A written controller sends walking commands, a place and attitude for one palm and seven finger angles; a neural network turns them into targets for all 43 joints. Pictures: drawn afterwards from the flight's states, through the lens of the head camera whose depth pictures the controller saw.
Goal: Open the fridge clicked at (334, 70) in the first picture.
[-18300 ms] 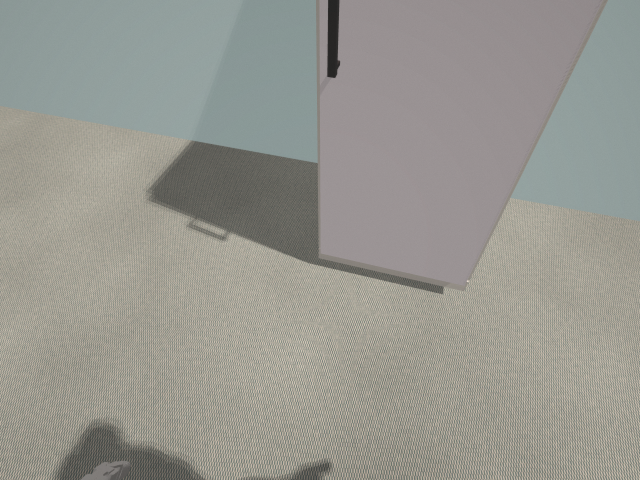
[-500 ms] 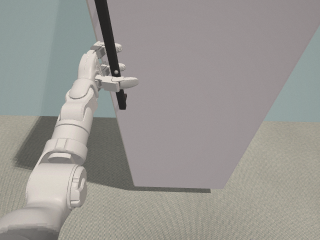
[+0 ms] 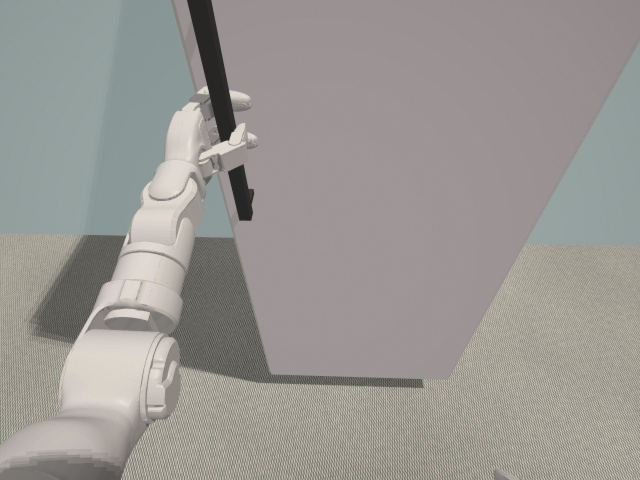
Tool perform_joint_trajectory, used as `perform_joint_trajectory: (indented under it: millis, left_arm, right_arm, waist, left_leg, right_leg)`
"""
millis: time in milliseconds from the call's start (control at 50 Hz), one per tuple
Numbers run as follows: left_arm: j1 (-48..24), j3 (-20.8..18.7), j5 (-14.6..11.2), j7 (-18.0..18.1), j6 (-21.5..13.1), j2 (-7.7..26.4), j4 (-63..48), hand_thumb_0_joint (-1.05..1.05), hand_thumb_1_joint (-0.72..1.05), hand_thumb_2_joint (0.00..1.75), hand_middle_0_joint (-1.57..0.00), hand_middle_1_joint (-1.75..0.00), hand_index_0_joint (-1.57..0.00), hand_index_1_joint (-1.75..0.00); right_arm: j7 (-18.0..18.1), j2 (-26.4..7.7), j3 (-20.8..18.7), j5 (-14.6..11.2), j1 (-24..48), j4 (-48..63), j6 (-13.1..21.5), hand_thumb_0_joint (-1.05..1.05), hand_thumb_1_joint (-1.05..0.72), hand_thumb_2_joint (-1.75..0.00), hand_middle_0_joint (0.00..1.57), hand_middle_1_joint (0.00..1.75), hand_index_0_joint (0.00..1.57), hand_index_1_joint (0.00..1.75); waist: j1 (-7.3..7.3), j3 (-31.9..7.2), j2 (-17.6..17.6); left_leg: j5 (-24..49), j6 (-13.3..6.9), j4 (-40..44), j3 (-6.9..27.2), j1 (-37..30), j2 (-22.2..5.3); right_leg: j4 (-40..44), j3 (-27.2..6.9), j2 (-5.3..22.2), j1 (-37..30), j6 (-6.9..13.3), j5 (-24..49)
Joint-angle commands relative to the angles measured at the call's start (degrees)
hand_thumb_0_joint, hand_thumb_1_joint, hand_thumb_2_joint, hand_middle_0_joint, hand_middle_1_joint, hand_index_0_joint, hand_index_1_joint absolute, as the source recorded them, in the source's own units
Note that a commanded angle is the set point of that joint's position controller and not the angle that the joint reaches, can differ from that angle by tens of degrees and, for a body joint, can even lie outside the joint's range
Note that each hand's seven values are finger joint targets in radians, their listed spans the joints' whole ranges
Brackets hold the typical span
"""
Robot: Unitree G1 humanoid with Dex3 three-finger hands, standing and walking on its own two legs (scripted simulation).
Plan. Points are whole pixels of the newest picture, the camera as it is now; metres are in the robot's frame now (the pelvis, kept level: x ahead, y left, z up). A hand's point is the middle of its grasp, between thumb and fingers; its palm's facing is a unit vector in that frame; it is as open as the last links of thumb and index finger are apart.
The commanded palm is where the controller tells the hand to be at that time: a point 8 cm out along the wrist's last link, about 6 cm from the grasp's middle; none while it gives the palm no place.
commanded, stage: grip the handle and tug to test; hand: left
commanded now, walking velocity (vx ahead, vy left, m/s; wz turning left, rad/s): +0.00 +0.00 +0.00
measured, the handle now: (230, 119) +0.51 +0.12 +0.21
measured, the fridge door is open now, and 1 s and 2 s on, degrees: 0 0 26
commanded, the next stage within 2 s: pull the door a little, standing still in 0.62 s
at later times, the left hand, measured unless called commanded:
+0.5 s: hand (240, 147) +0.46 +0.10 +0.20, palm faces -0.03 -1.00 +0.01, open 5.4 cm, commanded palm +0.42 +0.16 +0.20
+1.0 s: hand (241, 149) +0.45 +0.10 +0.20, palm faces -0.02 -1.00 +0.01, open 5.5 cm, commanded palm +0.40 +0.16 +0.20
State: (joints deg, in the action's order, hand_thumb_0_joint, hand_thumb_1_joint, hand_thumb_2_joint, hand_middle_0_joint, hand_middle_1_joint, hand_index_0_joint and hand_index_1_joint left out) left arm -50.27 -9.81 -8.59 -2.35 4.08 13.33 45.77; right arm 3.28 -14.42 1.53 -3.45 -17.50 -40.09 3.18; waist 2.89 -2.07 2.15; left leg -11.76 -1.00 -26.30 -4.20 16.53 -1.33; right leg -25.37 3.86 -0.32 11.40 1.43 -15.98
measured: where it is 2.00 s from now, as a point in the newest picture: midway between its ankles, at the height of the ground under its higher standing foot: outside the picture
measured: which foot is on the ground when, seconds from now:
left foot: down 0.00-1.00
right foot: down 0.00-1.00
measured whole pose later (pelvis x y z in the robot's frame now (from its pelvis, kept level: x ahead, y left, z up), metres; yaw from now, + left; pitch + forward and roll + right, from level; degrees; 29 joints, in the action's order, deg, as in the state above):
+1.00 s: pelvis +0.03 -0.01 +0.00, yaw -1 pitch +2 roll +1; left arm -36.8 -10.3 -9.5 -1.7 15.7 11.6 22.5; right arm 2.8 -14.1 1.4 -3.2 -12.3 -35.2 -2.2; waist 1.7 -3.5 2.1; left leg -13.4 -0.4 -23.8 -4.9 12.0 -1.3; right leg -22.9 2.8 -0.5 7.2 1.7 -17.4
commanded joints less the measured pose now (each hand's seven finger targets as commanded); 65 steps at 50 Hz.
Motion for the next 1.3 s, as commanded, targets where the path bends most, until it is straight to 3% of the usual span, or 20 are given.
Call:
perform_joint_trajectory:
  millis: [0,100,180,280,320,380,420,480,580,660,700,740,760,840,900,1080,1220,1240,1260,1280]
  left_arm:
    - [-29.3,-3.4,-0.4,-0.2,-4.0,11.4,-14.4,0.0,0.9,0.9,-0.45,-1.4,-0.45,-1.4]
    - [-31.1,-1.3,-0.6,-0.6,-3.2,9.4,-12.2,0.0,0.9,0.9,-0.45,-1.4,-0.45,-1.4]
    - [-32.4,-3.2,-0.4,-0.5,-3.2,12.1,-8.9,0.0,0.9,0.9,-0.45,-1.4,-0.45,-1.4]
    - [-28.3,-4.0,-0.8,-1.5,-4.4,12.5,-10.0,0.0,0.9,0.9,-0.45,-1.4,-0.45,-1.4]
    - [-27.4,-3.8,-1.1,-1.8,-4.6,12.1,-13.1,0.0,0.9,0.9,-0.45,-1.4,-0.45,-1.4]
    - [-24.4,-4.1,-1.4,-2.1,-4.0,12.3,-12.8,0.0,0.9,0.9,-0.45,-1.4,-0.45,-1.4]
    - [-24.3,-4.0,-1.4,-2.3,-3.5,12.2,-15.8,0.0,0.9,0.9,-0.45,-1.4,-0.45,-1.4]
    - [-20.6,-2.7,-1.5,-2.2,-2.3,10.2,-18.6,0.0,0.9,0.9,-0.45,-1.4,-0.45,-1.4]
    - [-14.0,-5.3,-1.9,-2.1,0.3,12.1,-25.7,0.0,0.9,0.9,-0.45,-1.4,-0.45,-1.4]
    - [-11.0,-6.0,-2.1,-2.0,3.5,12.1,-29.4,0.0,0.9,0.9,-0.45,-1.4,-0.45,-1.4]
    - [-9.6,-6.6,-2.1,-1.7,4.2,12.5,-33.8,0.0,0.9,0.9,-0.45,-1.4,-0.45,-1.4]
    - [-15.6,-1.0,-2.0,-1.3,5.7,6.8,-33.7,0.0,0.9,0.9,-0.45,-1.4,-0.45,-1.4]
    - [-18.0,-3.0,-1.8,-0.7,6.3,9.4,-31.9,0.0,0.9,0.9,-0.45,-1.4,-0.45,-1.4]
    - [-14.2,-2.9,-1.4,-0.1,7.3,8.2,-34.7,0.0,0.9,0.9,-0.45,-1.4,-0.45,-1.4]
    - [-9.5,-2.9,-1.9,-0.3,7.1,7.6,-38.0,0.0,0.9,0.9,-0.45,-1.4,-0.45,-1.4]
    - [11.5,-3.6,-2.9,-1.5,10.0,7.0,-53.0,0.0,0.9,0.9,-0.45,-1.4,-0.45,-1.4]
    - [27.3,-3.0,-3.6,-1.6,16.0,7.0,-72.9,0.0,0.9,0.9,-0.45,-1.4,-0.45,-1.4]
    - [7.4,-0.9,1.0,2.0,4.8,15.4,-81.1,0.0,0.9,0.9,-0.45,-1.4,-0.45,-1.4]
    - [20.2,0.5,1.8,3.8,1.9,9.6,-67.6,0.0,0.9,0.9,-0.45,-1.4,-0.45,-1.4]
    - [25.3,1.8,2.7,4.2,-0.6,8.5,-68.6,0.0,0.9,0.9,-0.45,-1.4,-0.45,-1.4]
  right_arm:
    - [0.6,-7.6,-2.9,0.0,2.1,6.8,1.9,0.0,-0.9,-0.9,0.2,0.3,0.2,0.3]
    - [0.9,-7.4,-2.7,-0.1,2.2,6.5,1.6,0.0,-0.9,-0.9,0.2,0.3,0.2,0.3]
    - [1.1,-7.8,-2.8,0.2,0.9,5.8,1.4,0.0,-0.9,-0.9,0.2,0.3,0.2,0.3]
    - [0.9,-7.6,-2.9,0.1,1.3,6.9,1.5,0.0,-0.9,-0.9,0.2,0.3,0.2,0.3]
    - [0.7,-7.4,-2.7,-0.1,2.4,7.8,1.5,0.0,-0.9,-0.9,0.2,0.3,0.2,0.3]
    - [0.7,-7.7,-2.9,-0.2,2.3,8.0,1.2,0.0,-0.9,-0.9,0.2,0.3,0.2,0.3]
    - [0.6,-7.5,-2.7,-0.4,3.3,8.7,1.1,0.0,-0.9,-0.9,0.2,0.3,0.2,0.3]
    - [0.5,-7.5,-2.8,-0.4,3.9,9.6,0.8,0.0,-0.9,-0.9,0.2,0.3,0.2,0.3]
    - [0.1,-7.4,-2.9,-0.3,5.6,10.9,-0.1,0.0,-0.9,-0.9,0.2,0.3,0.2,0.3]
    - [0.1,-7.2,-2.8,-0.3,6.7,11.5,-1.0,0.0,-0.9,-0.9,0.2,0.3,0.2,0.3]
    - [0.0,-7.0,-2.9,-0.3,7.6,12.5,-1.5,0.0,-0.9,-0.9,0.2,0.3,0.2,0.3]
    - [0.1,-6.5,-2.7,-0.3,7.6,11.5,-1.8,0.0,-0.9,-0.9,0.2,0.3,0.2,0.3]
    - [0.4,-7.0,-3.0,-0.1,6.7,10.5,-1.9,0.0,-0.9,-0.9,0.2,0.3,0.2,0.3]
    - [0.3,-6.5,-2.9,0.2,7.5,11.3,-2.6,0.0,-0.9,-0.9,0.2,0.3,0.2,0.3]
    - [-0.1,-6.3,-2.8,0.3,8.4,12.1,-3.0,0.0,-0.9,-0.9,0.2,0.3,0.2,0.3]
    - [-1.2,-5.8,-2.0,0.3,13.3,16.6,-4.3,0.0,-0.9,-0.9,0.2,0.3,0.2,0.3]
    - [-1.9,-4.6,-0.8,-0.1,18.0,19.1,-5.3,0.0,-0.9,-0.9,0.2,0.3,0.2,0.3]
    - [-0.4,-5.3,-0.2,1.0,17.2,19.6,-5.4,0.0,-0.9,-0.9,0.2,0.3,0.2,0.3]
    - [0.4,-4.8,-0.9,2.0,15.5,16.3,-6.4,0.0,-0.9,-0.9,0.2,0.3,0.2,0.3]
    - [0.6,-5.0,-1.3,2.5,15.1,16.7,-6.8,0.0,-0.9,-0.9,0.2,0.3,0.2,0.3]
  waist:
    - [-1.05,-19.2,-4.3]
    - [0.16,-16.1,-4.4]
    - [0.58,-15.9,-5.2]
    - [-0.73,-18.8,-5.1]
    - [-1.37,-19.9,-2.8]
    - [-1.41,-17.6,-6.2]
    - [-1.72,-18.2,-4.2]
    - [-2.23,-18.8,-4.3]
    - [-3.84,-20.4,-4.5]
    - [-3.94,-20.1,-5.6]
    - [-4.54,-21.5,-3.7]
    - [-2.26,-19.5,-3.3]
    - [-1.67,-19.2,-4.6]
    - [-3.01,-22.1,-2.4]
    - [-3.74,-23.1,-3.7]
    - [-6.71,-21.3,-4.5]
    - [-7.23,-18.2,-2.4]
    - [-2.86,-8.2,-0.8]
    - [-2.12,-7.9,-4.5]
    - [-2.98,-9.5,-5.5]
  left_leg:
    - [15.2,-1.9,0.5,3.6,-14.1,1.0]
    - [12.2,-2.2,0.7,3.4,-12.9,1.2]
    - [11.1,-2.4,0.3,3.3,-11.6,1.5]
    - [13.1,-2.4,0.2,3.0,-11.7,1.6]
    - [14.1,-2.3,0.2,2.7,-12.5,1.7]
    - [13.5,-2.4,0.6,2.5,-11.3,1.5]
    - [13.8,-2.4,0.7,2.4,-12.2,1.5]
    - [16.2,-2.4,0.6,2.2,-13.0,1.6]
    - [20.1,-2.3,0.6,1.8,-13.9,1.4]
    - [22.4,-2.2,0.5,1.5,-14.3,1.4]
    - [25.8,-2.3,0.2,1.3,-15.3,1.5]
    - [26.1,-2.2,-0.4,1.5,-16.6,1.4]
    - [25.2,-2.2,-0.7,1.7,-16.7,1.2]
    - [29.3,-2.1,-0.9,1.9,-18.0,1.6]
    - [32.3,-2.2,-0.8,2.1,-18.5,1.4]
    - [34.8,-1.8,0.1,2.0,-17.7,0.8]
    - [30.1,-1.5,0.8,2.1,-15.9,1.1]
    - [26.7,-2.9,-3.9,0.6,-14.6,-0.8]
    - [25.4,-2.9,-5.8,2.5,-15.1,-0.8]
    - [26.7,-2.8,-5.3,3.0,-16.0,-1.0]
  right_leg:
    - [2.6,-1.9,-1.1,-0.9,-0.1,21.5]
    - [3.5,-2.1,-1.0,1.0,-0.5,19.5]
    - [3.7,-2.3,-0.7,0.7,-0.7,18.8]
    - [2.9,-2.4,-0.5,-2.0,-0.6,21.9]
    - [2.6,-2.7,-0.7,-2.5,-0.4,23.5]
    - [3.0,-2.3,-0.6,-3.2,-0.6,23.3]
    - [2.9,-2.5,-0.8,-2.8,-0.6,23.7]
    - [2.6,-2.1,-0.7,-4.4,-0.5,25.7]
    - [2.1,-2.1,-0.6,-7.5,-0.5,30.4]
    - [1.7,-2.1,-0.7,-8.0,-0.7,34.3]
    - [1.2,-2.2,-0.4,-9.4,-0.7,37.6]
    - [1.6,-1.8,-0.8,-6.2,-0.8,36.5]
    - [2.0,-1.9,-0.9,-5.1,-0.9,35.9]
    - [1.1,-1.9,-0.6,-7.1,-0.5,38.3]
    - [0.6,-1.6,-0.5,-9.1,-0.5,40.8]
    - [0.4,-1.3,0.0,-12.3,-0.6,43.3]
    - [0.2,-1.3,0.2,-11.3,-0.7,41.5]
    - [5.9,-5.9,3.3,0.8,-4.4,39.5]
    - [5.8,-4.5,3.6,2.1,-4.4,37.7]
    - [5.1,-3.6,3.7,1.5,-4.1,39.7]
